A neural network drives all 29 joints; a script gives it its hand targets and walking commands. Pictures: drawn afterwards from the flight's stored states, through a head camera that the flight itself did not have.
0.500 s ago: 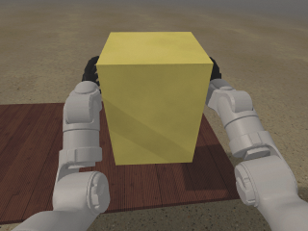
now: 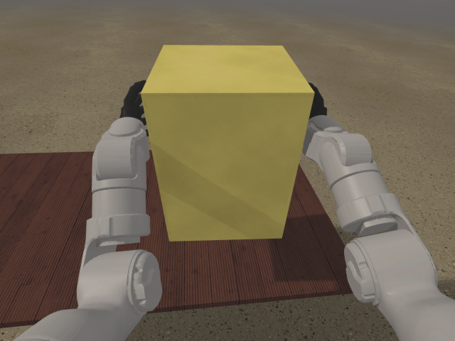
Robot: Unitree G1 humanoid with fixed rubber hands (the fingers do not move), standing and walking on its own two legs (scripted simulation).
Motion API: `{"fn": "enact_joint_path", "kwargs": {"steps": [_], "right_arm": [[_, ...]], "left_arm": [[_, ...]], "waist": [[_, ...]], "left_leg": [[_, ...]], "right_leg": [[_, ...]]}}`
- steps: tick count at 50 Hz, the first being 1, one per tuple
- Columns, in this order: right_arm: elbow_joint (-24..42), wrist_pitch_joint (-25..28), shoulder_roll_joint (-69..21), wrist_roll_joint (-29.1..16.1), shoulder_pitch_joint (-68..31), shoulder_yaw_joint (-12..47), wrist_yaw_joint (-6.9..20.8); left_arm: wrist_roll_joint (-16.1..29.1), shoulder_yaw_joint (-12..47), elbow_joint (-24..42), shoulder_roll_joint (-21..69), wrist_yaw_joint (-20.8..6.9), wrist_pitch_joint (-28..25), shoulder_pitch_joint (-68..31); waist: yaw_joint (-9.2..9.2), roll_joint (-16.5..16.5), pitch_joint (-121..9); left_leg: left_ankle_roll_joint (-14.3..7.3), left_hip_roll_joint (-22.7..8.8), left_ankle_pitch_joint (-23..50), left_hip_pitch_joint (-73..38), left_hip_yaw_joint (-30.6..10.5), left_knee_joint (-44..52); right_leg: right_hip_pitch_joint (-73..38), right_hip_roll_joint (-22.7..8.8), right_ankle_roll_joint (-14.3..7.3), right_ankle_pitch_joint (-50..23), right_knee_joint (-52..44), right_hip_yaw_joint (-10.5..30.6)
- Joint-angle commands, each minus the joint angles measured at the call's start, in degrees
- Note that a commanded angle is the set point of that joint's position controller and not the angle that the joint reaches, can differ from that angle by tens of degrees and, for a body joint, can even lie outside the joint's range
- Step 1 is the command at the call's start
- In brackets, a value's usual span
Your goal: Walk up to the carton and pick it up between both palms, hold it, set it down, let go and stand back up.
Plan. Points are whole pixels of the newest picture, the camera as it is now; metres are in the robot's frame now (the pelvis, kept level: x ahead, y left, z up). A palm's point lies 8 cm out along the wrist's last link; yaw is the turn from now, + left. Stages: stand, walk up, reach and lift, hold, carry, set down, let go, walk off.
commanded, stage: hold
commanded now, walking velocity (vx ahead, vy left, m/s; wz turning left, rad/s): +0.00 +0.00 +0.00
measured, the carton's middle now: (224, 145) +0.38 +0.01 +0.21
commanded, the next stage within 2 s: none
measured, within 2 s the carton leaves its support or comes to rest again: neither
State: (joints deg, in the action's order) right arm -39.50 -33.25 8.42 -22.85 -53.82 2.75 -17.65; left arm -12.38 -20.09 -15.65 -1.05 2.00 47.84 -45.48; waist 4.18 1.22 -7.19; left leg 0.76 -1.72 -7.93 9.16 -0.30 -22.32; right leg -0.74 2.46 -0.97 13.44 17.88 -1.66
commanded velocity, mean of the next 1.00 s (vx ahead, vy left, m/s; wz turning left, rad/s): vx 0.00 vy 0.00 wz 0.00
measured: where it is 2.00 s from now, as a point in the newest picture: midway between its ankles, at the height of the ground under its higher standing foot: outside the picture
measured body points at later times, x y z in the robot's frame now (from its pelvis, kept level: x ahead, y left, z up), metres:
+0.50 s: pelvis +0.00 +0.00 +0.00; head -0.09 +0.03 +0.44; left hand +0.38 +0.17 +0.25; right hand +0.38 -0.14 +0.26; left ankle +0.05 +0.12 -0.74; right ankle -0.03 -0.10 -0.74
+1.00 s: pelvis +0.00 +0.00 +0.00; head -0.08 +0.02 +0.44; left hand +0.38 +0.16 +0.25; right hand +0.39 -0.14 +0.26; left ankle +0.05 +0.12 -0.74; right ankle -0.03 -0.10 -0.74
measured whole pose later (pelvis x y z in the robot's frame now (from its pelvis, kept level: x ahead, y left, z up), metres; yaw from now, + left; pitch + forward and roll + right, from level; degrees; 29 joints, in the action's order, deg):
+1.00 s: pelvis +0.00 +0.00 +0.00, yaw +0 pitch -5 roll -1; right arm -40.8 -33.3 9.3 -23.6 -54.3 3.3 -17.0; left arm -12.3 -20.0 -16.1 -0.4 3.1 48.0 -45.5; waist 4.0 1.1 -7.6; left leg 0.6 -1.7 -8.2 9.4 0.1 -22.5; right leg -0.5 2.4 -0.9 13.4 17.7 -1.1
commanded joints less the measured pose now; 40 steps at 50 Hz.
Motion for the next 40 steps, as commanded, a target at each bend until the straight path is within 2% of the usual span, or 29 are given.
{"fn": "enact_joint_path", "kwargs": {"steps": [1, 2, 4, 9, 12, 14, 15, 16, 17, 19, 20, 23, 25, 28, 29, 32, 36, 38, 40], "right_arm": [[19.9, 2.57, -40.14, -7.08, -49.79, 13.36, 6.71], [20.43, 2.79, -39.69, -7.04, -50.78, 13.25, 6.77], [19.91, 2.86, -40.41, -7.49, -50.79, 13.38, 6.98], [19.78, 3.12, -40.27, -7.25, -53.09, 12.82, 7.2], [19.89, 3.16, -40.24, -7.37, -52.14, 13.0, 7.35], [19.84, 3.15, -39.84, -7.66, -51.82, 12.75, 7.32], [20.73, 3.33, -40.02, -7.95, -52.84, 13.32, 7.34], [20.25, 3.31, -39.66, -7.95, -52.11, 12.84, 7.39], [20.79, 3.36, -39.75, -8.03, -52.84, 13.03, 7.49], [17.76, 3.02, -38.84, -7.2, -51.63, 11.49, 7.73], [18.3, 3.08, -39.26, -7.1, -51.12, 11.93, 7.85], [19.48, 3.07, -39.44, -8.24, -51.78, 13.13, 7.81], [20.38, 3.15, -39.25, -8.68, -51.73, 12.97, 7.92], [19.21, 2.84, -39.58, -8.42, -50.67, 12.85, 8.02], [20.9, 3.16, -39.52, -8.69, -51.78, 13.41, 8.03], [20.86, 3.0, -39.43, -8.44, -51.69, 13.24, 7.69], [21.92, 3.0, -39.27, -8.38, -51.52, 13.61, 7.29], [21.84, 2.96, -39.04, -8.59, -50.63, 13.74, 7.37], [23.17, 2.99, -39.1, -8.91, -51.35, 14.27, 7.3]], "left_arm": [[10.39, 28.3, 5.95, 33.24, -7.3, -3.87, -46.29], [10.21, 28.1, 4.63, 33.28, -7.43, -3.58, -45.29], [11.18, 29.26, 7.06, 33.78, -7.24, -4.27, -47.85], [10.88, 28.02, 3.5, 33.95, -6.93, -4.28, -47.39], [10.88, 27.76, 4.23, 33.64, -6.61, -4.36, -46.93], [11.39, 28.57, 5.23, 34.08, -6.68, -4.42, -47.42], [11.53, 28.58, 5.15, 34.2, -6.63, -4.42, -47.41], [12.31, 29.94, 6.36, 34.87, -6.48, -4.59, -48.39], [12.11, 29.71, 5.35, 34.92, -6.34, -4.42, -47.88], [11.41, 29.54, 4.24, 34.76, -6.23, -4.27, -47.97], [11.42, 29.17, 4.53, 34.6, -6.24, -4.23, -47.07], [11.67, 29.67, 6.31, 34.65, -6.05, -4.3, -47.7], [12.57, 30.84, 7.76, 35.46, -5.72, -4.28, -48.12], [12.02, 29.93, 7.72, 34.63, -5.57, -4.37, -48.36], [11.98, 30.09, 7.1, 34.84, -5.61, -4.12, -47.44], [11.37, 29.14, 6.06, 34.37, -5.84, -3.98, -46.53], [11.32, 29.12, 6.12, 34.52, -6.08, -3.92, -45.56], [11.73, 30.11, 8.19, 35.1, -5.98, -3.93, -46.43], [12.09, 30.47, 8.15, 34.9, -5.93, -3.78, -46.25]], "waist": [[0.58, -2.77, -19.52], [0.31, -2.66, -19.46], [0.61, -3.92, -21.32], [0.04, -2.69, -19.97], [-0.03, -2.43, -21.53], [0.51, -4.04, -21.95], [0.3, -3.76, -22.65], [1.13, -5.0, -23.4], [0.51, -5.26, -22.91], [1.08, -5.58, -20.09], [0.69, -4.61, -20.34], [0.41, -4.71, -23.0], [0.98, -5.43, -23.77], [0.62, -4.74, -22.56], [0.29, -4.96, -23.4], [0.28, -3.56, -22.15], [0.25, -3.26, -22.57], [0.83, -4.32, -23.56], [0.61, -4.31, -23.3]], "left_leg": [[0.83, 2.74, 11.63, -19.35, -1.31, -0.2], [0.64, 2.75, 11.49, -19.26, -1.14, -0.2], [1.15, 2.77, 13.05, -19.3, -1.38, -0.65], [0.52, 2.7, 10.43, -18.79, -1.4, -0.14], [0.54, 2.66, 11.86, -19.38, -1.32, -0.5], [1.18, 2.67, 13.05, -19.33, -1.44, -0.87], [1.07, 2.78, 13.02, -19.26, -1.56, -0.99], [1.53, 2.55, 13.12, -19.81, -1.73, -1.14], [1.38, 2.58, 12.92, -19.57, -1.65, -1.24], [1.5, 2.14, 10.6, -18.84, -1.8, -0.29], [1.13, 2.08, 10.77, -18.61, -1.66, -0.25], [1.42, 2.27, 13.17, -19.67, -1.83, -0.74], [1.94, 2.09, 14.69, -20.32, -2.05, -1.31], [1.65, 2.14, 14.02, -19.98, -2.03, -1.0], [1.56, 2.31, 14.7, -20.09, -1.9, -1.43], [1.21, 2.46, 13.69, -19.95, -1.77, -1.01], [1.23, 2.5, 14.57, -20.41, -1.76, -1.2], [1.73, 2.37, 15.68, -20.95, -1.9, -1.37], [1.66, 2.48, 16.1, -20.83, -1.91, -1.72]], "right_leg": [[11.58, 1.06, 6.4, -11.89, -4.85, 1.31], [11.64, 1.12, 6.29, -11.7, -5.18, 1.33], [11.21, 1.25, 6.19, -12.64, -4.44, 1.39], [12.84, 1.37, 6.0, -9.34, -5.28, 1.21], [12.36, 1.43, 6.12, -10.69, -4.97, 1.37], [11.65, 1.33, 5.99, -12.22, -4.65, 1.33], [11.78, 1.39, 6.06, -11.78, -4.63, 1.25], [12.39, 1.41, 5.84, -11.46, -4.55, 1.27], [12.57, 1.41, 5.66, -10.53, -4.76, 1.33], [13.92, 1.51, 5.26, -7.63, -5.13, 1.1], [13.25, 1.56, 5.34, -8.16, -5.05, 1.23], [11.88, 1.63, 5.69, -10.58, -4.33, 1.37], [12.22, 1.93, 5.45, -11.11, -4.29, 1.13], [12.86, 1.87, 5.73, -10.64, -4.3, 1.03], [12.19, 1.83, 5.66, -11.32, -4.43, 1.21], [11.78, 1.69, 6.03, -12.03, -4.63, 1.31], [11.33, 1.8, 6.06, -13.07, -4.65, 1.23], [11.14, 1.95, 5.77, -13.47, -4.35, 1.17], [11.15, 1.83, 5.97, -13.86, -4.37, 1.31]]}}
